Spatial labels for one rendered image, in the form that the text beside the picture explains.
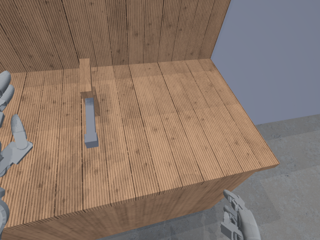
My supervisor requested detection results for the robot left hand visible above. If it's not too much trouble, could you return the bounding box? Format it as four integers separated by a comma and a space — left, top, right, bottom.
0, 70, 33, 177

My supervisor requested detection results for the robot right hand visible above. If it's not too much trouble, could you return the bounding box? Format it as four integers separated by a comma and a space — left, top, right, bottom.
221, 189, 261, 240

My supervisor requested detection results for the counter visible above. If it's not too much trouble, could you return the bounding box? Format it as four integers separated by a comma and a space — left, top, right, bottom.
0, 0, 280, 240

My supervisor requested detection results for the tap lever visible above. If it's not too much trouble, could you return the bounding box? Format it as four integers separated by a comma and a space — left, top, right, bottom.
84, 97, 99, 149

